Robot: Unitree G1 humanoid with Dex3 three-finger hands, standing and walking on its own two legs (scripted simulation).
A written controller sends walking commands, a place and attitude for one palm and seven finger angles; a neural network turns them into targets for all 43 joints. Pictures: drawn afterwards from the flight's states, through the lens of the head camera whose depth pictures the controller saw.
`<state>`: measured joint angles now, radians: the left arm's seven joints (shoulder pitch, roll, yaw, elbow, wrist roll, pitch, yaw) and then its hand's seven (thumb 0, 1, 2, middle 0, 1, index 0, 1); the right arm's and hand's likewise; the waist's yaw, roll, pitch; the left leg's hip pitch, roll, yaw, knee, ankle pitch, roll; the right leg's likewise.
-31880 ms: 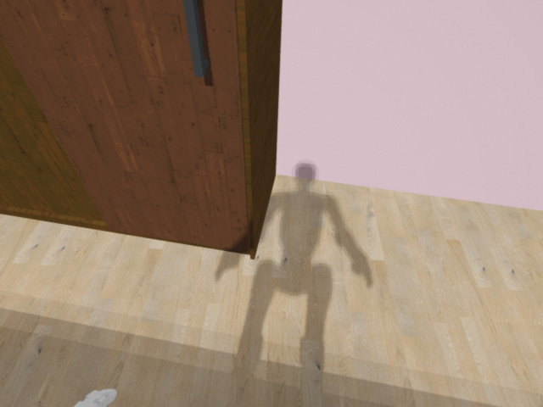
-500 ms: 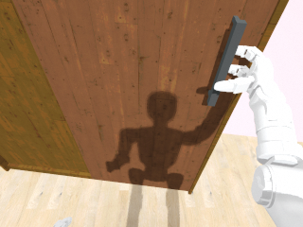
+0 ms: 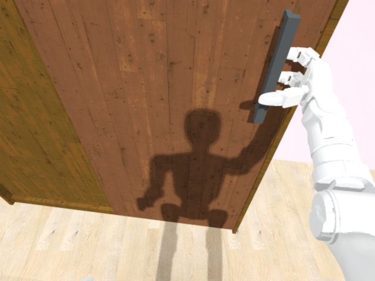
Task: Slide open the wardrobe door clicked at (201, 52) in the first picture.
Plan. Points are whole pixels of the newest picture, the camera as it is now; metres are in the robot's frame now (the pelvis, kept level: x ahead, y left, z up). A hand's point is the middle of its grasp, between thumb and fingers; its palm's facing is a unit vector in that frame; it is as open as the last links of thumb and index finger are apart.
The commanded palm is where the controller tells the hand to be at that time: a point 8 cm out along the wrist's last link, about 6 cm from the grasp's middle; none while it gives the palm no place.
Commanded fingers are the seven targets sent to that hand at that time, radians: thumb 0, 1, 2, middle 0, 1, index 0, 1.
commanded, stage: slide the fingers in behind the handle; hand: right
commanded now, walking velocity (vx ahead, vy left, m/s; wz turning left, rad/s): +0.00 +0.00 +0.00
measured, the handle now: (271, 73) +0.51 -0.12 +0.22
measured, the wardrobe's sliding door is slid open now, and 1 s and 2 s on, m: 0.00 0.00 0.00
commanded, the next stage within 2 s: move the hooked fingers beside the handle in 0.16 s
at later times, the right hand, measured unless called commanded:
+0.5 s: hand (271, 80) +0.47 -0.11 +0.23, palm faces +0.04 +1.00 +0.01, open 13.8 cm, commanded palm +0.45 -0.17 +0.22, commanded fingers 0.00 0.50 -0.30 0.30 1.20 0.30 1.20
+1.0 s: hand (284, 86) +0.46 -0.14 +0.22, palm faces +0.05 +1.00 +0.00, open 13.9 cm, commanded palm +0.44 -0.19 +0.22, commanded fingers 0.00 0.50 -0.30 0.30 1.20 0.30 1.20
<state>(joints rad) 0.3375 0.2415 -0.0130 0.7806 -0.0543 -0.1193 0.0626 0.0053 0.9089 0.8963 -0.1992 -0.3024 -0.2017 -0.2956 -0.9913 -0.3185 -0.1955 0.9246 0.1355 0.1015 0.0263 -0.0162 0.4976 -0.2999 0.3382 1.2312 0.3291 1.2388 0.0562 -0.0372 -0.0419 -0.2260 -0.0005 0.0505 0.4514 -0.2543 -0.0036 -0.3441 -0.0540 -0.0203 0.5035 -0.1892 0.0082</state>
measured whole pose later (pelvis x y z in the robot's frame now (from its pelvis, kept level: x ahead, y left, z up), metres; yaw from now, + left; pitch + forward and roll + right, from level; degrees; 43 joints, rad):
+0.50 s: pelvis +0.01 +0.00 +0.00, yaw +1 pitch +1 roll +1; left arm 0.30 0.24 -0.01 0.76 -0.05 -0.10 0.06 0.01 0.91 0.90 -0.20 -0.30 -0.20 -0.30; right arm -0.94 -0.27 -0.21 0.83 0.13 0.16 -0.01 -0.02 0.50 -0.30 0.34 1.22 0.34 1.23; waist 0.05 -0.04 -0.05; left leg -0.20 -0.01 0.04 0.44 -0.26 0.00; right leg -0.32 -0.06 -0.03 0.49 -0.20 0.01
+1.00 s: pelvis +0.02 +0.02 +0.00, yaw +0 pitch +0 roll +1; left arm 0.28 0.25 -0.01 0.73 -0.07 -0.05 0.09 0.01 0.91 0.90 -0.20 -0.30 -0.20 -0.30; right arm -0.81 -0.31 -0.22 0.66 0.16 0.23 0.06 -0.02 0.50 -0.30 0.31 1.20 0.31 1.21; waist 0.03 -0.04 -0.05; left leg -0.15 -0.02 0.05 0.42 -0.27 0.02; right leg -0.26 -0.07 -0.02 0.47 -0.21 0.03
